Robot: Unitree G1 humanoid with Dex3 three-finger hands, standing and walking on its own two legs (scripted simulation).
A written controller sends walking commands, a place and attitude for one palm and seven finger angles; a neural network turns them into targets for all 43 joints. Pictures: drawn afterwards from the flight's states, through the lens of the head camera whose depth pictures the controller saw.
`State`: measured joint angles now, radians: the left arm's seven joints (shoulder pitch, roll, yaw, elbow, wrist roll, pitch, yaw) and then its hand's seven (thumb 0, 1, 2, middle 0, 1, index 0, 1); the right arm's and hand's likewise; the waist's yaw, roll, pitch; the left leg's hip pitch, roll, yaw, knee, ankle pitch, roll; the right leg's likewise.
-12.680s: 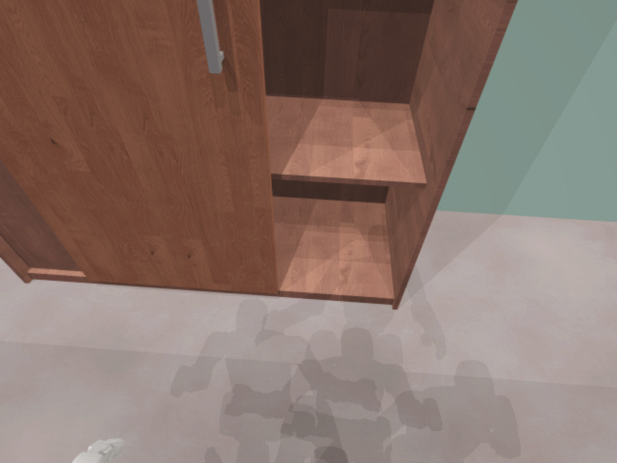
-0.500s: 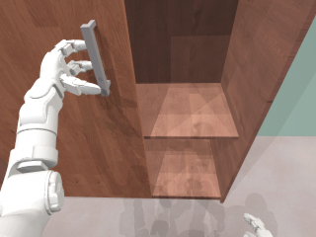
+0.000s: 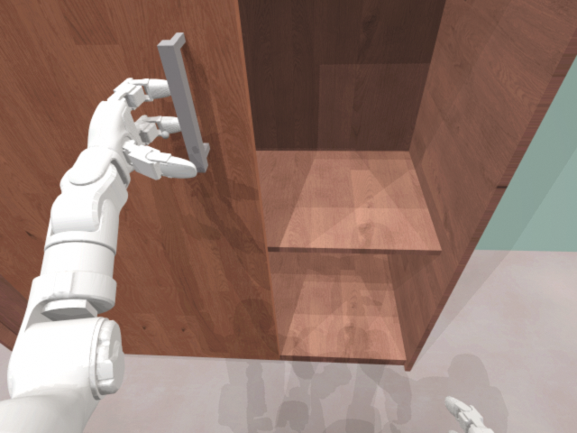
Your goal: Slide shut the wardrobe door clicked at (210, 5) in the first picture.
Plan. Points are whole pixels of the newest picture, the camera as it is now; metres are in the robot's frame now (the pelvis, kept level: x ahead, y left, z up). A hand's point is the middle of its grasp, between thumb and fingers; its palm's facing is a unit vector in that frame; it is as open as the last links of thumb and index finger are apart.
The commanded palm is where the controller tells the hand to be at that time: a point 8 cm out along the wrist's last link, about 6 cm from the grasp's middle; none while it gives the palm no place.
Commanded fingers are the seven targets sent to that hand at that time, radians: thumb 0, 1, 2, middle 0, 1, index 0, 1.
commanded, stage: move the hooked fingers beside the handle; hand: left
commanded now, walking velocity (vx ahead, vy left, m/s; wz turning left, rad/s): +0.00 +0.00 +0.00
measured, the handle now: (190, 107) +0.50 +0.18 +0.23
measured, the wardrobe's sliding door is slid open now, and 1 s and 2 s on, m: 0.43 0.43 0.43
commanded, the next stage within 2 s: none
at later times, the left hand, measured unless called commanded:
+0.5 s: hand (163, 126) +0.43 +0.19 +0.24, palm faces +0.04 -1.00 +0.00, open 14.0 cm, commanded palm +0.41 +0.24 +0.23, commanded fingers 0.00 -0.50 0.30 -0.30 -1.20 -0.30 -1.20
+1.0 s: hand (149, 134) +0.43 +0.21 +0.23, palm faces +0.06 -1.00 -0.05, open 14.0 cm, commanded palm +0.41 +0.26 +0.23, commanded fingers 0.00 -0.50 0.30 -0.30 -1.20 -0.30 -1.20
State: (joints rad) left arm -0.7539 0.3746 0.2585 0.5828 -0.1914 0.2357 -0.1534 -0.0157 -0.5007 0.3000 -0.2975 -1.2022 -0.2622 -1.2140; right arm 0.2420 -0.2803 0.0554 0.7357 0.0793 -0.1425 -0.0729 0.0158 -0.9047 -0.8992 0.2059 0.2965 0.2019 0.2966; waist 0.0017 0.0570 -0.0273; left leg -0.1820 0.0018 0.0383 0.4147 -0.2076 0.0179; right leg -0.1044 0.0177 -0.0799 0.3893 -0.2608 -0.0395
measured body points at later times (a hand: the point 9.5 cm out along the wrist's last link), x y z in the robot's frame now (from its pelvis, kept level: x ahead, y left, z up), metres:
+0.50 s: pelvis +0.00 +0.01 +0.00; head -0.01 -0.01 +0.45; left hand +0.42 +0.24 +0.25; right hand +0.13 -0.24 -0.11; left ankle +0.01 +0.11 -0.74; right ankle -0.03 -0.09 -0.74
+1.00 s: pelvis +0.00 +0.01 +0.00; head +0.00 -0.01 +0.45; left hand +0.42 +0.26 +0.24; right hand +0.14 -0.25 -0.10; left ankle +0.01 +0.11 -0.74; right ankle -0.03 -0.09 -0.74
